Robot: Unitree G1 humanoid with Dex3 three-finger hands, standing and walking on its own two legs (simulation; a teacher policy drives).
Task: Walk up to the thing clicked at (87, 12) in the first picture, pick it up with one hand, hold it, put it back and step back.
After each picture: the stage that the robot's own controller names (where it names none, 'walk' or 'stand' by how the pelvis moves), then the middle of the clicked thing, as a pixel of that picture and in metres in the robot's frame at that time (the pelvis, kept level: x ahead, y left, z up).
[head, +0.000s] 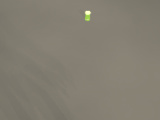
stand; (87, 15) +1.86 -0.03 -0.72
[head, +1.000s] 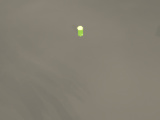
walk; (80, 31) +1.73 +0.19 -0.71
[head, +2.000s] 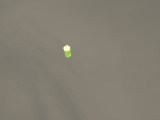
walk; (67, 51) +1.17 +0.30 -0.72
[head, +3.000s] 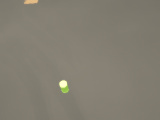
walk; (64, 86) +0.77 +0.28 -0.72
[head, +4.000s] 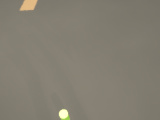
walk; (64, 116) +0.48 +0.24 -0.71
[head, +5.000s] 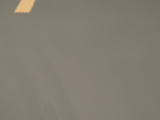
stand; out of the picture +0.41 +0.21 -0.72
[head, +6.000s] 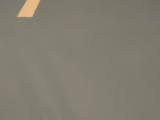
walk; out of the picture +0.40 +0.20 -0.72
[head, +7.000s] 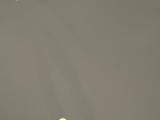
walk; out of the picture +0.33 +0.25 -0.70
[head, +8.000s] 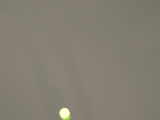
walk; (65, 114) +0.38 +0.17 -0.68
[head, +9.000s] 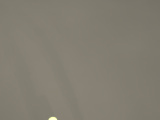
stand; out of the picture +0.36 +0.19 -0.70
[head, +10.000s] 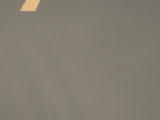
stand; out of the picture +0.37 +0.20 -0.72
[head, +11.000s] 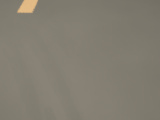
stand; out of the picture +0.35 +0.21 -0.72
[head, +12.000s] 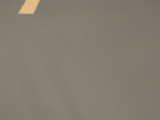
stand; out of the picture +0.36 +0.22 -0.72
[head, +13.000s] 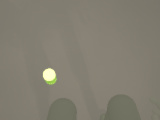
go down; (50, 76) +0.43 +0.18 -0.46
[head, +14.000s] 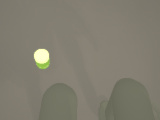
go down; (42, 59) +0.47 +0.17 -0.33
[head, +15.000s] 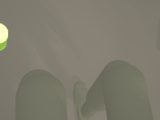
close in; out of the picture +0.47 +0.21 -0.25
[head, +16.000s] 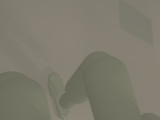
close; out of the picture +0.46 +0.24 -0.24
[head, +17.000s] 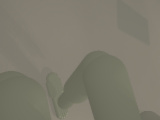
lift; out of the picture +0.45 +0.23 -0.25
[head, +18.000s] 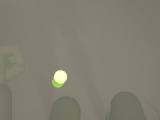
close; (59, 79) +0.43 +0.13 -0.42
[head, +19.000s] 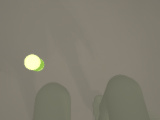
go down; (35, 63) +0.44 +0.18 -0.34
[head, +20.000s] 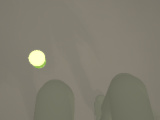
go down; (38, 59) +0.44 +0.16 -0.31
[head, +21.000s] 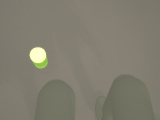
go down; (39, 58) +0.46 +0.16 -0.31
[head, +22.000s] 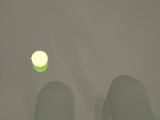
go down; (40, 62) +0.45 +0.16 -0.31
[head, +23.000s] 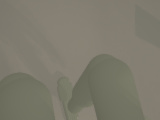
lift; out of the picture +0.45 +0.20 -0.24
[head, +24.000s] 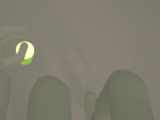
close; (25, 53) +0.45 +0.18 -0.28
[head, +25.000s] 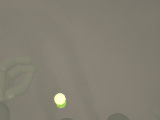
hold; (60, 100) +0.40 +0.15 -0.55
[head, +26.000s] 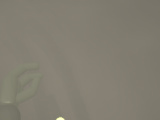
hold; out of the picture +0.36 +0.17 -0.66
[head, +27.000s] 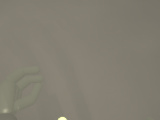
stand; out of the picture +0.36 +0.16 -0.65
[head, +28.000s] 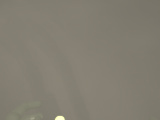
stand; out of the picture +0.37 +0.17 -0.65
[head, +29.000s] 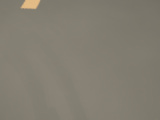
stand; out of the picture +0.34 +0.15 -0.66
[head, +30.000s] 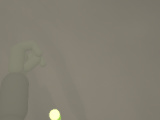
crouch; (55, 116) +0.36 +0.17 -0.63
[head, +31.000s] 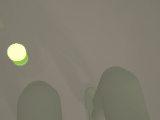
lower; (18, 55) +0.46 +0.17 -0.30
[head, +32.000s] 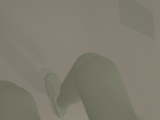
lower; out of the picture +0.46 +0.21 -0.26
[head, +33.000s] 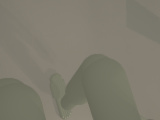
lower; out of the picture +0.46 +0.23 -0.26
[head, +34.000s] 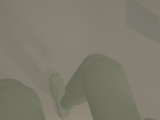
lower; out of the picture +0.46 +0.23 -0.26
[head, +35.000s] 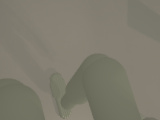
lower; out of the picture +0.46 +0.22 -0.26
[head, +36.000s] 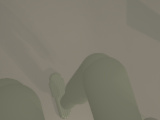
open; out of the picture +0.47 +0.22 -0.25
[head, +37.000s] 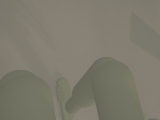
stand; out of the picture +0.44 +0.21 -0.26
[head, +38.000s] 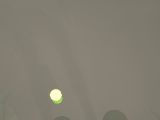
stand; (56, 96) +0.40 +0.16 -0.55
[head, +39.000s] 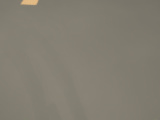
stand; out of the picture +0.36 +0.16 -0.67
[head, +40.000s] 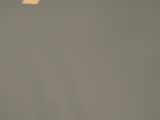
stand; out of the picture +0.36 +0.16 -0.67
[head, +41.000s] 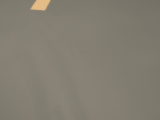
stand; out of the picture +0.37 +0.15 -0.70
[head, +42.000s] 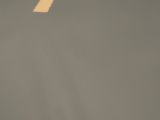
stand; out of the picture +0.36 +0.17 -0.72
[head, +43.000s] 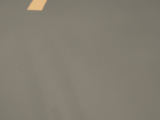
stand; out of the picture +0.35 +0.18 -0.72
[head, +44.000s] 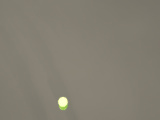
walk; (63, 103) +0.45 +0.11 -0.71
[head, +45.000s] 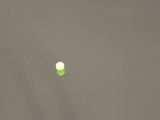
walk; (60, 68) +0.76 +0.21 -0.70
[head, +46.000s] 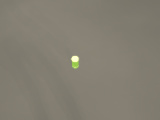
stand; (75, 62) +1.01 +0.15 -0.70
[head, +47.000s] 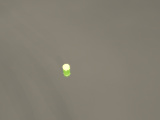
stand; (66, 70) +0.96 +0.19 -0.73
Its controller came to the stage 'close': yes
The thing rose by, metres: 0.01
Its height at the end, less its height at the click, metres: +0.00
